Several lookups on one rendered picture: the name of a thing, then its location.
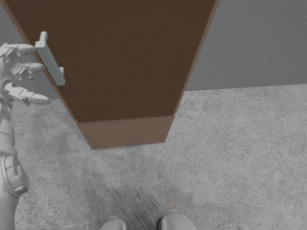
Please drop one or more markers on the left robot forearm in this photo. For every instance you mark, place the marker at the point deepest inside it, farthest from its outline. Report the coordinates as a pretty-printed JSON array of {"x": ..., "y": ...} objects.
[{"x": 6, "y": 129}]

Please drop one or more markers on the handle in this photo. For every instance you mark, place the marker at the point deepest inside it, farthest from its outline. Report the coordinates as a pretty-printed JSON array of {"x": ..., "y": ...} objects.
[{"x": 48, "y": 59}]

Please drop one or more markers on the left robot upper arm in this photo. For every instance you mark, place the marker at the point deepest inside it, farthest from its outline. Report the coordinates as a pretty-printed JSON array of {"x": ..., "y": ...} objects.
[{"x": 14, "y": 182}]

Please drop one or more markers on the cupboard door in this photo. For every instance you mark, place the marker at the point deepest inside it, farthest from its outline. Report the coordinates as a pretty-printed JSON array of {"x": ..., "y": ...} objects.
[{"x": 122, "y": 59}]

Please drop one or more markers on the robot left shin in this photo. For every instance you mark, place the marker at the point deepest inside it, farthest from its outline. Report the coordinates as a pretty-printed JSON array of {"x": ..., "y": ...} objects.
[{"x": 113, "y": 218}]

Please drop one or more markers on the robot left hand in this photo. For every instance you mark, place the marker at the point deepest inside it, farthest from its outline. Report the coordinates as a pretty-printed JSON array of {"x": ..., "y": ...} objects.
[{"x": 18, "y": 73}]

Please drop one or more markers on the robot left thigh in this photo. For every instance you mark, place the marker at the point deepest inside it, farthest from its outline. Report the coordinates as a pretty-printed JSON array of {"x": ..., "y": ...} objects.
[{"x": 115, "y": 224}]

